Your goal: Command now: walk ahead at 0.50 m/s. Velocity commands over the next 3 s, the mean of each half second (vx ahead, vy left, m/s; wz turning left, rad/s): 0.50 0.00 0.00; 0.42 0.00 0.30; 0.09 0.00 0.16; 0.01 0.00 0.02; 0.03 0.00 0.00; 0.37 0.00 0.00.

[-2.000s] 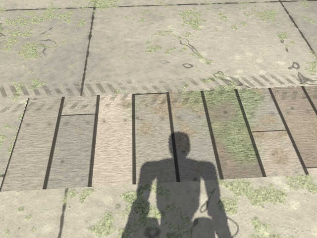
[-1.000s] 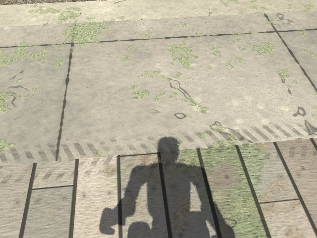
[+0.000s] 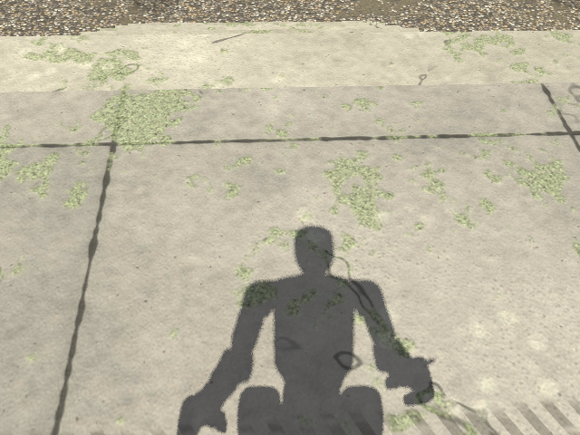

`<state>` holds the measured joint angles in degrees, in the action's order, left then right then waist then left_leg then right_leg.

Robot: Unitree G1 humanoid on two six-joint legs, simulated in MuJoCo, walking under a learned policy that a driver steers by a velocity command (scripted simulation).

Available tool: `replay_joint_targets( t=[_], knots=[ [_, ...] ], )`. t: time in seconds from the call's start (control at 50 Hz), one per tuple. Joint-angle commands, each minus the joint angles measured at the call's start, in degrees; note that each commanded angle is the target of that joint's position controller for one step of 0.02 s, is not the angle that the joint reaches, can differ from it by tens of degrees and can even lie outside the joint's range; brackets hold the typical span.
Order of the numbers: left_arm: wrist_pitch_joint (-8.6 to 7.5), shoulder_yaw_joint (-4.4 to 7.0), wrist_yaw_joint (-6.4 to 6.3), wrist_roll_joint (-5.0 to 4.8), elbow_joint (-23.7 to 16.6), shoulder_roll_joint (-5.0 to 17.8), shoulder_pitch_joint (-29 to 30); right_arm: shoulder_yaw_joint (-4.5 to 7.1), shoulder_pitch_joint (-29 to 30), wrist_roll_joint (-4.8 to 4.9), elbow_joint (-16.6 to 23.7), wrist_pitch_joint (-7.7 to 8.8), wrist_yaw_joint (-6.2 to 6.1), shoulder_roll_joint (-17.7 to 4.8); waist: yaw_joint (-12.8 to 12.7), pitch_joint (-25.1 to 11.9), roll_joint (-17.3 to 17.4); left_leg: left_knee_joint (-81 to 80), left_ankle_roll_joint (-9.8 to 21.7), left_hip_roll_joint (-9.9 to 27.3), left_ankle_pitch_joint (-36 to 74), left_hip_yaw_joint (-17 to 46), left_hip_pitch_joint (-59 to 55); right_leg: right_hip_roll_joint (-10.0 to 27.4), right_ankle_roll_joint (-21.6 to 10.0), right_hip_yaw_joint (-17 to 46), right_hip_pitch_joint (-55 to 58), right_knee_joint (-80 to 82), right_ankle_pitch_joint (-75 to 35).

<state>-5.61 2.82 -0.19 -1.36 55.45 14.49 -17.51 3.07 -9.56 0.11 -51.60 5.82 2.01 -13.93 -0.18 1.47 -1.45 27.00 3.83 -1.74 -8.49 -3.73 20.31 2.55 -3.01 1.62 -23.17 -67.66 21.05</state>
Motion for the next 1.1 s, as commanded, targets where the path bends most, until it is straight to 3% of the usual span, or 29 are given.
replay_joint_targets(
  t=[0.02,0.08,0.14,0.22,0.32,0.38,0.42,0.44,0.46,0.48,0.5,0.52,0.54,0.56,0.6,0.64,0.74,0.78,0.84,0.9,0.94,0.96,0.98,1.0,1.02,1.04,1.06,1.08,1.1],
  knots=[
    [0.26,1.49,-0.53,0.23,-3.18,3.56,-1.95,0.69,-1.58,-0.63,1.39,0.81,0.2,-4.26,-0.81,-4.03,6.09,-17.39,9.25,14.69,4.28,17.44,-10.33,6.09,-0.32,2.6,-10.06,0.59,-6.15],
    [1.29,1.81,-0.88,0.71,-4.49,3.43,1.36,1.22,-4.51,-0.46,-0.27,1.05,-0.67,-6.72,-0.96,-1.2,4.97,-19.94,10.14,14.23,9.09,13.42,-8.92,6.76,1.24,1.81,-13.84,6.57,-11.33],
    [1.14,1.91,-0.73,1.15,-6.55,3.2,7.66,1.25,-7.64,-0.26,-1.44,0.48,-1.72,-7.35,0.55,0.05,4.19,-20.44,9.21,13.7,11.79,11.08,-11.94,6.6,2.42,1.42,-18.44,16.03,-19.86],
    [0.64,1.25,0.12,0.78,-8.6,1.88,15.36,1.17,-11.08,0.31,-2.73,0.05,-2.26,-7.9,3.01,1.57,4.53,-20.85,7.46,12.26,10.56,7.72,-14.04,4.35,2.39,-0.76,-16.42,28.62,-27.8],
    [-0.01,0.61,1.76,0.17,-11.54,2.05,22.73,1.56,-15.45,0.71,-5.25,-1.13,-2.5,-8.52,5.08,3.97,4.65,-17.41,7.42,15.63,11.46,8.06,-23.01,2.81,1.29,-1.33,-18.32,36.02,-23.78],
    [-0.57,1.05,2.57,0.04,-11.89,3.8,20.76,2.13,-14.24,0.92,-5.52,-1.84,-2.83,-9.53,2.61,2.35,6.06,-12.63,6.08,17.24,20.65,8.18,-26.12,1.1,-0.95,-2.31,-12.77,38.52,-17.77],
    [-0.71,3.02,2.26,0.36,-8.27,7.36,8.42,2.01,-11.54,0.92,-4.85,-2.31,-2.82,-9.38,-4.1,-5.06,6.33,1.06,3.98,13.77,37.22,5.13,-23.5,-2.77,-3.54,-5.4,5.53,40.2,-17.69],
    [-0.66,4.35,1.74,0.93,-5.5,11.1,-2.64,1.19,-11.24,0.3,-3.73,-2.28,-2.76,-7.65,-8.05,-13.03,3.06,16.35,2.04,10.65,28.91,2.86,-13.05,3.41,-6.75,1.43,23.59,38.04,-19.38],
    [-0.35,5.68,1.53,1.62,-4.05,16.84,-9.29,-0.95,-17.89,-0.15,-3.01,-1.07,-2.12,-0.57,-5.99,-21.66,-11.16,39.77,-2.35,0.29,-0.82,1.23,11.04,18.24,-16.17,27.94,46.28,41.75,-12.08],
    [-0.22,4.16,1.64,1.21,-3.92,12.12,-9.46,-0.55,-17.02,0.81,-4.08,0.52,-1.67,-2.95,-6.65,-25.03,-11.82,48.41,-1.8,-0.92,-23.69,10.01,18.77,20.67,-17.46,40.75,48.04,49.53,-7.37],
    [-0.31,3.15,1.54,0.8,-4.76,9.13,-3.95,0.75,-11.37,2.39,-2.38,1.42,-1.44,-7.72,-5.87,-15.7,-8.75,51.3,-0.65,2.83,-20.85,10.25,23.75,18.52,-13.99,32.11,40.52,50.24,-6.34],
    [-0.27,2.46,1.48,0.88,-6.09,7.12,1.34,0.82,-7.47,2.61,-1.43,1.65,-1.67,-8.06,-4.26,-10.12,-4.5,49.09,-0.2,6.13,-15.25,8.5,22.84,16.16,-11.92,23.86,31.23,51.59,-9.67],
    [-0.31,1.86,1.74,1.28,-6.49,5.35,4.9,1.14,-5.58,1.85,-1.23,1.32,-2.1,-7.43,-2.47,-5.88,-1.54,45.09,-0.39,8.1,-11.39,7.52,20.38,13.78,-10.77,18.25,22.7,53.76,-13.7],
    [-0.58,1.36,1.88,1.8,-6.51,3.7,6.67,1.49,-6.82,1.5,-1.73,0.36,-2.4,-6.51,-0.32,-4.3,-2.33,41.9,-0.36,9.88,-8.7,8.06,16.56,11.84,-9.39,13.56,17.55,55.83,-15.39],
    [-1.05,1.47,1.94,2.03,-5.4,3.78,6.1,1.29,-9.47,1.6,-2.74,-1.46,-2.56,-3.57,1.16,-3.26,-3.4,39.43,-0.76,10.53,-6.43,7.9,12.91,10.84,-9.38,8.91,12.69,58.92,-17.18],
    [-1.43,1.93,1.31,2.39,-4.16,5.45,4.35,1.58,-7.64,1.66,-1.99,-2.34,-2.79,-3.56,1.36,-1.33,-2.63,36.62,-1.31,10.44,-2.34,8.94,15.92,10.92,-9.59,5.19,11.94,60.78,-19.68],
    [-1.32,2.02,-0.21,2.4,-3.0,6.37,2.52,2.06,-0.49,1.13,0.56,-2.16,-2.04,-3.63,-0.06,0.56,-1.89,22.57,-1.86,8.25,12.04,10.28,20.83,10.12,-7.21,-2.81,15.74,61.89,-23.49],
    [-1.24,2.0,-0.63,2.14,-2.63,6.68,1.66,1.69,3.33,0.95,1.91,-2.08,-1.42,-2.9,-1.32,1.75,-1.62,17.25,-1.83,7.77,15.43,7.66,19.83,9.99,-6.37,-5.62,16.53,62.64,-23.3],
    [-0.16,1.96,-1.45,1.92,-1.73,7.15,0.36,0.86,8.71,0.16,4.86,-2.01,-0.39,-1.4,-2.74,3.97,-0.81,10.38,-1.59,6.44,15.87,3.68,18.2,10.3,-5.3,-10.23,19.32,58.49,-36.14],
    [1.67,2.56,-2.25,0.97,-1.74,9.24,0.46,1.25,8.5,0.16,7.38,-2.26,0.83,-2.72,-1.81,1.57,-2.87,8.11,-0.4,4.22,8.59,0.72,15.53,12.15,-4.17,-11.4,24.74,50.56,-49.62],
    [2.69,3.14,-2.98,0.25,-2.9,10.66,2.73,2.55,1.81,0.2,6.97,-2.26,1.45,-5.69,1.84,-2.53,-4.55,6.83,1.42,0.7,3.05,-1.61,7.8,11.94,-2.48,-11.72,26.12,40.22,-60.56],
    [3.07,3.03,-3.01,0.09,-3.31,10.41,3.52,3.84,-5.16,0.22,5.32,-2.0,1.31,-8.13,5.37,-6.15,-2.9,1.37,3.04,-1.3,7.52,-1.5,-1.44,9.76,-0.79,-12.21,24.36,30.36,-58.37],
    [2.69,2.65,-2.69,0.92,-4.05,9.85,1.85,5.23,-10.04,-0.16,4.76,-2.02,0.14,-12.57,7.28,-10.88,3.19,-0.44,5.96,3.99,27.43,6.75,-15.37,6.11,2.48,-12.67,14.7,15.05,-42.09],
    [1.69,0.36,-1.48,4.32,-5.44,1.86,-3.78,5.24,-9.29,-0.97,5.37,-2.41,-1.18,-16.92,0.77,-17.61,17.65,7.34,14.75,18.96,61.99,25.92,-34.84,-3.39,5.95,-10.39,-6.07,-5.5,17.13],
    [0.36,-0.03,-0.31,1.94,-4.7,3.85,-6.73,4.13,-11.24,-1.25,6.79,-2.26,-0.91,-14.53,2.7,-31.15,13.17,2.1,23.26,26.38,54.76,39.84,-40.39,-5.5,5.94,2.54,-10.13,-15.65,21.97],
    [0.27,1.03,0.04,-0.43,-5.19,7.19,-0.99,3.47,-8.5,-1.1,7.79,-2.58,-0.9,-11.21,4.32,-26.19,6.68,-0.31,20.25,22.57,45.83,32.78,-34.56,-2.26,5.17,4.33,-12.63,-15.4,16.87],
    [0.75,1.07,-0.37,-0.6,-6.2,7.2,3.18,2.76,-3.86,0.06,8.17,-2.76,-1.08,-8.63,3.26,-17.72,3.11,-2.06,16.56,19.51,36.86,26.0,-26.64,0.3,4.91,2.39,-15.34,-10.95,11.72],
    [1.72,1.34,-1.22,0.35,-5.77,7.17,5.14,1.93,-0.6,0.31,8.66,-2.93,-1.28,-6.53,1.98,-12.85,0.25,-4.6,14.25,17.23,31.34,22.51,-17.65,2.31,5.19,2.09,-13.17,-6.62,8.67],
    [2.92,1.81,-1.89,0.92,-6.04,7.66,4.99,1.69,1.41,-0.12,8.74,-3.09,-1.42,-6.09,0.07,-10.39,1.44,-6.75,13.39,15.84,28.06,20.35,-10.03,3.15,5.34,2.23,-8.77,-3.25,6.76]
  ],
)
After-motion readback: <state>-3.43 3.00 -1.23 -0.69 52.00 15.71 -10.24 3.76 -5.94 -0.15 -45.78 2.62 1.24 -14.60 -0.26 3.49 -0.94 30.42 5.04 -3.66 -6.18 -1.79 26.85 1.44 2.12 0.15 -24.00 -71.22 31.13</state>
